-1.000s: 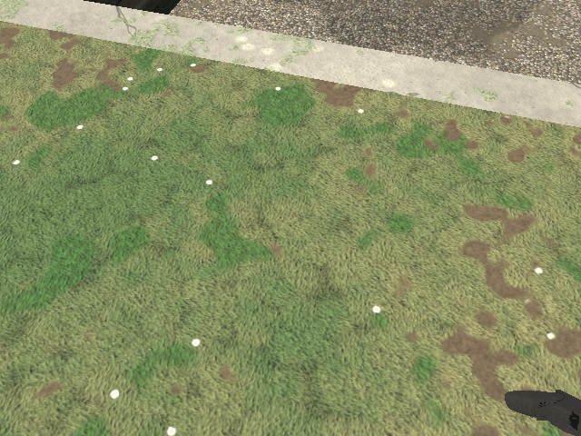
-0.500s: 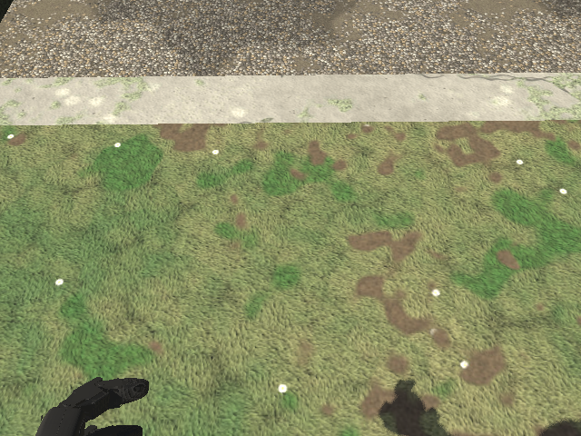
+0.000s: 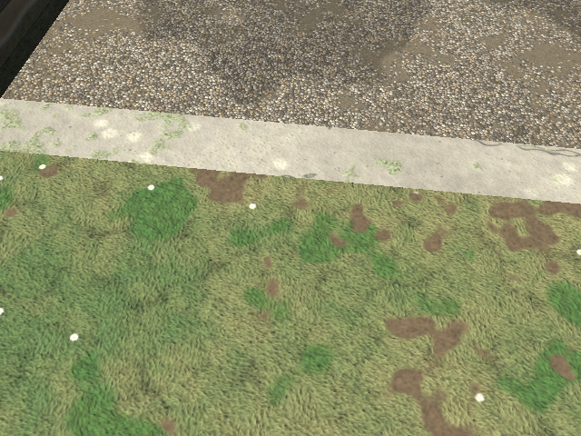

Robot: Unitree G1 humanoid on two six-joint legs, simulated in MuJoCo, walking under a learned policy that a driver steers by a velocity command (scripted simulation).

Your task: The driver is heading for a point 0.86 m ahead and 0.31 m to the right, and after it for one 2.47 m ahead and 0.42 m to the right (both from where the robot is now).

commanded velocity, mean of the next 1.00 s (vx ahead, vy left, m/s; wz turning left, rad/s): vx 0.42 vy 0.00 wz -0.08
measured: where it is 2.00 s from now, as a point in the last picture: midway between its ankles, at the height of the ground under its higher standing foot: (368, 275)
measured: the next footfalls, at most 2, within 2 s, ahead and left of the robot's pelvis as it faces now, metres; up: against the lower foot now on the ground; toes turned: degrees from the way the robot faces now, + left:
right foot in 0.30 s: +0.11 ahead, -0.14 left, +0.00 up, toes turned +0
left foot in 0.78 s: +0.42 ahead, +0.12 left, +0.00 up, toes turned +2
